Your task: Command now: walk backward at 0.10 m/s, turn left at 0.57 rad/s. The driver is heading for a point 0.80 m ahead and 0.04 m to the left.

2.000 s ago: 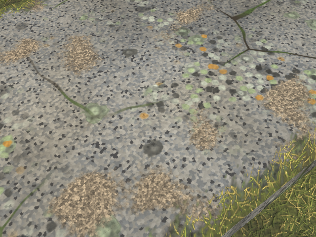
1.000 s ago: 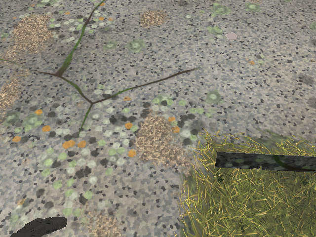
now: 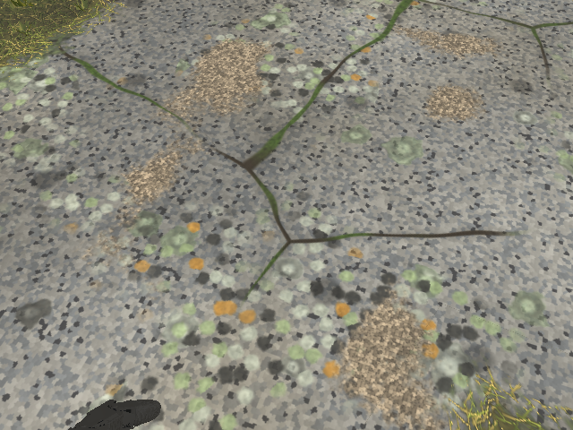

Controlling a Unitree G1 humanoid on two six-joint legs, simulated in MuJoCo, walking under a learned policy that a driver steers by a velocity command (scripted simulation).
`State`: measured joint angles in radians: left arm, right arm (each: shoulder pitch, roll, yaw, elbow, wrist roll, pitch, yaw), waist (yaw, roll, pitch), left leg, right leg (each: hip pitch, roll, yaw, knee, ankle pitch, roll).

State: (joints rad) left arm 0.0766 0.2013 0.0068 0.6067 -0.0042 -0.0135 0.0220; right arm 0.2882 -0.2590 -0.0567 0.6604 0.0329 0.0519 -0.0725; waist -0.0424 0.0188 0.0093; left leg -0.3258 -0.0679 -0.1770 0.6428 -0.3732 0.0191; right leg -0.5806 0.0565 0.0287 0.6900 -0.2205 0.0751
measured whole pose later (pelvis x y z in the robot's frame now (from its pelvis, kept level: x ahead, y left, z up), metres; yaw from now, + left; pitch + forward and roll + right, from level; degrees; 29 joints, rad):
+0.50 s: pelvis +0.01 +0.00 +0.00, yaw +17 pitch +1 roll -1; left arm 0.19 0.30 0.08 0.68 -0.04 -0.02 0.00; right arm 0.41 -0.27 -0.04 0.74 -0.01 0.02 0.00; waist -0.04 -0.03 -0.05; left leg -0.20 -0.01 0.04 0.55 -0.40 0.10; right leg -0.48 -0.07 -0.10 0.76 -0.36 -0.02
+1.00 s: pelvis +0.24 +0.04 -0.01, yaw +21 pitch +3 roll -1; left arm 0.03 0.27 0.04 0.64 -0.01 -0.09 -0.05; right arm 0.49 -0.25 -0.02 0.87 0.00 -0.05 -0.01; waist -0.07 0.01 0.04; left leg -0.03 0.01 -0.10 0.89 -0.52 0.03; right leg -0.52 0.02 -0.10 0.61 -0.13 -0.07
